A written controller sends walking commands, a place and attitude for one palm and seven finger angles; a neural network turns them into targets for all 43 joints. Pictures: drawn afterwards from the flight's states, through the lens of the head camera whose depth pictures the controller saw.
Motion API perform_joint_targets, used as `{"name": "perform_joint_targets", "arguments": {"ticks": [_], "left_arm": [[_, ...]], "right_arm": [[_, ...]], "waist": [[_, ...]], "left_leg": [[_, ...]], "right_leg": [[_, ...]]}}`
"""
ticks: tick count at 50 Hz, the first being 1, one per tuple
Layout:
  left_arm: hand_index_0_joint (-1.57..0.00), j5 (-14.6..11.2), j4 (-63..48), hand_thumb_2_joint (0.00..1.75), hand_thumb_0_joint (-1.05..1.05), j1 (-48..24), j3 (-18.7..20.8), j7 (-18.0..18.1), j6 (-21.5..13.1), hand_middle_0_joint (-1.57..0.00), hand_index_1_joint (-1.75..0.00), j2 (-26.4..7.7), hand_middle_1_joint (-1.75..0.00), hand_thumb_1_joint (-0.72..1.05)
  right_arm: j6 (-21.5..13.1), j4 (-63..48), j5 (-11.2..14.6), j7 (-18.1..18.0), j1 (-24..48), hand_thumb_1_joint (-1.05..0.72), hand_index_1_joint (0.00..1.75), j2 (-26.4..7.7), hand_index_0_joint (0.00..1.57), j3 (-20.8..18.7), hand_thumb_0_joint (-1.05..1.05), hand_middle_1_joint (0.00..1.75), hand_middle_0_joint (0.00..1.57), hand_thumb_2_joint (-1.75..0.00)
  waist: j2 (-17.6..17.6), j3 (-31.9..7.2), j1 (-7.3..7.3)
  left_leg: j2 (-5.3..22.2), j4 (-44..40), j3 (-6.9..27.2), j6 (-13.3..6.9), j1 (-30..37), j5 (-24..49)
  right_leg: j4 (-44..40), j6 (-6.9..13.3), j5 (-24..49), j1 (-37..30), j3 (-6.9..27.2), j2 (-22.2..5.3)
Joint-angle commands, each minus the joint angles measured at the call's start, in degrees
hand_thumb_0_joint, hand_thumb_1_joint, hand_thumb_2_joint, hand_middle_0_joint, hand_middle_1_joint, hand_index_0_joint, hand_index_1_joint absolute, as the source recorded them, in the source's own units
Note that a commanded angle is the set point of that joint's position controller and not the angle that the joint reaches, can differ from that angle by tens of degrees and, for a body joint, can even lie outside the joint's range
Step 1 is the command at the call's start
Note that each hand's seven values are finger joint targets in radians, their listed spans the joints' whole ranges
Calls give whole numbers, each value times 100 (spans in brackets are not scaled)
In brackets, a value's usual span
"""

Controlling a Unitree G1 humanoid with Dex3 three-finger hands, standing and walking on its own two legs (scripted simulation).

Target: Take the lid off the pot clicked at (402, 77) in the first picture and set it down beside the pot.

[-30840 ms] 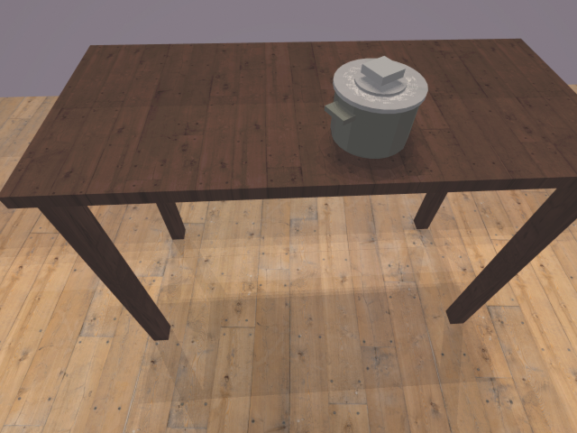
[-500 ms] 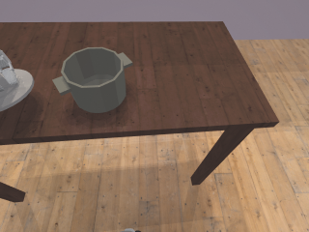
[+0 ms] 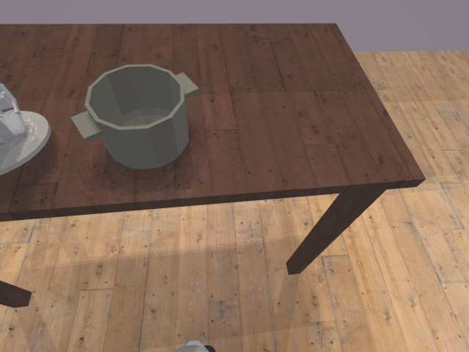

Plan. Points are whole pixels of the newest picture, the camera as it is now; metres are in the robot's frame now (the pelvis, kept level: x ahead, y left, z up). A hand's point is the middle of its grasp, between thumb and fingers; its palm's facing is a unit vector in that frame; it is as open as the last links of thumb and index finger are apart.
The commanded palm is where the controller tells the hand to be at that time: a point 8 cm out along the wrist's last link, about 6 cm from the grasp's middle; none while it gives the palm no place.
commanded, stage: lower the lid onto the table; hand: left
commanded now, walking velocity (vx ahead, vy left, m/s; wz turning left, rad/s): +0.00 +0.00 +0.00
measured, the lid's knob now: out of the picture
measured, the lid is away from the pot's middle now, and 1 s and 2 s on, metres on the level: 0.24 0.24 0.24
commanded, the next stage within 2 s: open the fingers wide in 0.86 s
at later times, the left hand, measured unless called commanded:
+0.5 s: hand out of the picture +0.44 +0.36 +0.11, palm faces -0.49 -0.20 -0.85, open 5.7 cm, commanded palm +0.50 +0.37 +0.16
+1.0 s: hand out of the picture +0.45 +0.36 +0.10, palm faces -0.47 -0.18 -0.86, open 5.7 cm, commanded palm +0.46 +0.36 +0.15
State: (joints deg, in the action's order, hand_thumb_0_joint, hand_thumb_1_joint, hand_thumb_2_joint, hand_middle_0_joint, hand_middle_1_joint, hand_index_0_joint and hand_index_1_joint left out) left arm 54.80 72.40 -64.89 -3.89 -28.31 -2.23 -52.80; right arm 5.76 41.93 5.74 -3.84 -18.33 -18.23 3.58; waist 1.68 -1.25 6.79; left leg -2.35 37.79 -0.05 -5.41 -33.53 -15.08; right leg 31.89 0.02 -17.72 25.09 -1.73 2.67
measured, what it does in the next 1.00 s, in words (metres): stands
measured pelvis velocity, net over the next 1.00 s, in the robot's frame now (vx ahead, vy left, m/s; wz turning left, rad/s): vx -0.01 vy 0.00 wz -0.02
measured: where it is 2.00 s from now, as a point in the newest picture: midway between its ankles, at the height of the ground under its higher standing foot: outside the picture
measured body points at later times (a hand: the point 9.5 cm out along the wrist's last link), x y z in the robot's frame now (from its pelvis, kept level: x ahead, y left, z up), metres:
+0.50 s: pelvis -0.01 +0.00 -0.01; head +0.08 +0.02 +0.43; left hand +0.46 +0.37 +0.16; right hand +0.00 -0.28 -0.12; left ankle +0.03 +0.05 -0.72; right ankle -0.03 -0.13 -0.72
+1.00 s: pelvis -0.01 +0.00 -0.02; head +0.09 +0.02 +0.42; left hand +0.47 +0.37 +0.15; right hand -0.01 -0.28 -0.13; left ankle +0.03 +0.05 -0.72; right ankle -0.03 -0.13 -0.72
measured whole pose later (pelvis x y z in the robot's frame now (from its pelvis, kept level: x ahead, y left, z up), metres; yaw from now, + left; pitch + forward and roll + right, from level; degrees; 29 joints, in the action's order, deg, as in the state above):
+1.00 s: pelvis -0.01 +0.00 -0.02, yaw -1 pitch +15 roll -5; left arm 55.5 70.0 -64.4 -3.1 -28.2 -4.3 -56.6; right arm 7.3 39.4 6.3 -3.5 -21.0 -18.5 3.6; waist 2.6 -3.2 8.0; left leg -1.2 47.3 -0.2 -5.3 -43.6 -18.6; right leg 41.6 0.2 -21.3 35.4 -1.8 3.8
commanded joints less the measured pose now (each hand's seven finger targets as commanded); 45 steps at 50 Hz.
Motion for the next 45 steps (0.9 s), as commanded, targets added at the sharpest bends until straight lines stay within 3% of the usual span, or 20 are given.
{"name": "perform_joint_targets", "arguments": {"ticks": [1, 2, 4, 7, 9, 12, 14, 17, 19, 21, 24, 27, 29, 33, 35, 37, 39, 42, 44, 45], "left_arm": [[-102, -30, -1181, 109, 0, -2825, 372, 290, -24, -69, -111, -2014, -99, 57], [-102, -61, -1220, 109, 0, -2900, 210, 278, -22, -69, -111, -1805, -99, 57], [-102, -52, -1540, 109, 0, -3049, 365, 302, -97, -69, -111, -2020, -99, 57], [-102, -66, -1026, 109, 0, -2715, 240, 295, -112, -69, -111, -1787, -99, 57], [-102, -78, -1283, 109, 0, -2854, 289, 305, -148, -69, -111, -1836, -99, 57], [-102, -77, -917, 109, 0, -2687, 23, 275, -117, -69, -111, -1420, -99, 57], [-102, -61, -1008, 109, 0, -2660, 249, 303, -165, -69, -111, -1714, -99, 57], [-102, -53, -811, 109, 0, -2585, 145, 290, -146, -69, -111, -1606, -99, 57], [-102, -57, -923, 109, 0, -2679, 159, 297, -171, -69, -111, -1621, -99, 57], [-102, -65, -597, 109, 0, -2516, -77, 262, -142, -69, -111, -1291, -99, 57], [-102, -21, -662, 109, 0, -2507, 131, 290, -179, -69, -111, -1651, -99, 57], [-102, -11, -422, 109, 0, -2362, -26, 261, -166, -69, -111, -1442, -99, 57], [-102, -4, -513, 109, 0, -2372, 84, 249, -185, -69, -111, -1608, -99, 57], [-102, -54, -551, 109, 0, -2266, -79, 186, -221, -69, -111, -1436, -99, 57], [-102, 32, -410, 109, 0, -2311, 126, 226, -188, -69, -111, -1776, -99, 57], [-102, -11, -295, 109, 0, -2211, -16, 175, -162, -69, -111, -1632, -99, 57], [-102, -3, -438, 109, 0, -2239, 161, 174, -178, -69, -111, -1887, -99, 57], [-102, -19, -438, 109, 0, -2285, 51, 132, -142, -69, -111, -1814, -99, 57], [-102, -11, -639, 109, 0, -2421, 121, 137, -161, -69, -111, -1899, -99, 57], [-102, -2, -492, 109, 0, -2334, 57, 137, -154, -69, -111, -1767, -99, 57]], "right_arm": [[-75, -265, -23, -118, -599, -90, 30, -1179, 20, -362, 0, 30, 20, -90], [-95, -257, -19, -127, -635, -90, 30, -1175, 20, -376, 0, 30, 20, -90], [-98, -264, -52, -149, -631, -90, 30, -1204, 20, -389, 0, 30, 20, -90], [-149, -205, -30, -174, -688, -90, 30, -1169, 20, -361, 0, 30, 20, -90], [-142, -213, -47, -190, -678, -90, 30, -1200, 20, -370, 0, 30, 20, -90], [-145, -179, -44, -167, -716, -90, 30, -1183, 20, -376, 0, 30, 20, -90], [-140, -187, -61, -178, -722, -90, 30, -1216, 20, -368, 0, 30, 20, -90], [-126, -195, -31, -169, -768, -90, 30, -1192, 20, -370, 0, 30, 20, -90], [-117, -186, -51, -167, -778, -90, 30, -1221, 20, -377, 0, 30, 20, -90], [-121, -188, -34, -158, -776, -90, 30, -1189, 20, -358, 0, 30, 20, -90], [-105, -218, -38, -168, -778, -90, 30, -1215, 20, -328, 0, 30, 20, -90], [-86, -246, -19, -147, -838, -90, 30, -1179, 20, -324, 0, 30, 20, -90], [-66, -250, -15, -151, -832, -90, 30, -1217, 20, -322, 0, 30, 20, -90], [-68, -329, 9, -155, -801, -90, 30, -1172, 20, -263, 0, 30, 20, -90], [-11, -309, 0, -144, -901, -90, 30, -1195, 20, -285, 0, 30, 20, -90], [-10, -373, 38, -149, -888, -90, 30, -1174, 20, -270, 0, 30, 20, -90], [0, -362, 27, -151, -910, -90, 30, -1204, 20, -269, 0, 30, 20, -90], [31, -408, 53, -147, -903, -90, 30, -1182, 20, -257, 0, 30, 20, -90], [40, -364, 34, -132, -931, -90, 30, -1207, 20, -270, 0, 30, 20, -90], [34, -371, 41, -129, -950, -90, 30, -1167, 20, -269, 0, 30, 20, -90]], "waist": [[850, -2478, 39], [912, -2531, 60], [1297, -2766, -4], [1024, -2383, 79], [1232, -2618, 24], [989, -2211, 130], [935, -2372, 69], [663, -2319, 137], [870, -2442, 110], [661, -2017, 193], [666, -2200, 155], [621, -2056, 216], [603, -2204, 198], [506, -2077, 192], [554, -2198, 201], [335, -2069, 254], [471, -2279, 194], [472, -2145, 238], [837, -2334, 180], [762, -2232, 218]], "left_leg": [[167, -181, 521, 198, 2778, 1825], [173, -182, 541, 194, 2862, 1881], [247, -114, 628, 305, 3225, 2262], [242, -130, 634, 242, 2906, 1650], [265, -106, 662, 316, 3079, 1928], [287, -133, 725, 310, 2834, 1514], [267, -90, 704, 303, 2802, 1544], [219, -35, 628, 229, 2504, 1371], [247, 9, 678, 290, 2677, 1585], [247, -31, 694, 253, 2370, 1091], [197, 38, 601, 198, 2163, 898], [174, 121, 577, 195, 2015, 930], [191, 171, 560, 192, 2008, 977], [154, 201, 491, 152, 1740, 833], [144, 320, 495, 160, 1689, 871], [105, 337, 414, 110, 1443, 661], [98, 411, 380, 116, 1529, 840], [88, 414, 334, 94, 1314, 620], [128, 467, 398, 144, 1637, 967], [140, 489, 425, 139, 1646, 977]], "right_leg": [[-245, 216, 1146, 600, -108, 266], [-231, 216, 1145, 656, -127, 271], [-190, 230, 1053, 831, -135, 293], [-192, 221, 848, 985, -155, 294], [-140, 238, 882, 1009, -144, 293], [-130, 226, 701, 1280, -195, 291], [-73, 234, 740, 1178, -166, 295], [-14, 214, 858, 1092, -154, 280], [39, 223, 814, 1257, -161, 299], [46, 219, 610, 1445, -200, 294], [131, 227, 613, 1280, -149, 303], [191, 222, 658, 1396, -171, 306], [236, 205, 664, 1389, -149, 312], [340, 240, 659, 1378, -176, 341], [388, 223, 682, 1368, -157, 331], [375, 193, 669, 1300, -133, 324], [426, 190, 728, 1237, -108, 340], [420, 190, 679, 1219, -105, 326], [472, 218, 707, 1380, -117, 349], [470, 217, 703, 1465, -142, 353]]}}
